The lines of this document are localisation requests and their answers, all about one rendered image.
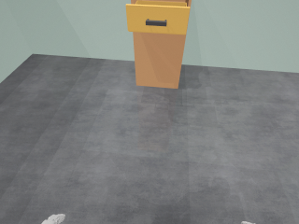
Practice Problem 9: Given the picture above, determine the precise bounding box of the cabinet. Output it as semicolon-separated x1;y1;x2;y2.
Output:
131;0;192;89

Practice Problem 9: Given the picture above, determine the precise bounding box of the robot left hand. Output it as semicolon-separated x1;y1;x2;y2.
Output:
41;214;65;224

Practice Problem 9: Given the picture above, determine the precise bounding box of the handle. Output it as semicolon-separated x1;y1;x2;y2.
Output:
146;19;167;27

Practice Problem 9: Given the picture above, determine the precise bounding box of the drawer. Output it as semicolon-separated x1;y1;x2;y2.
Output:
125;0;190;35

